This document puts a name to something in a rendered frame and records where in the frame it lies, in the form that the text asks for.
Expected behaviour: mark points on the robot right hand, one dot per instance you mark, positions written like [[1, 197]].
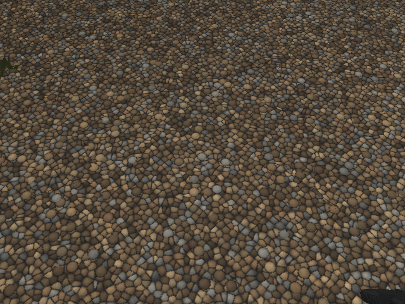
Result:
[[383, 296]]

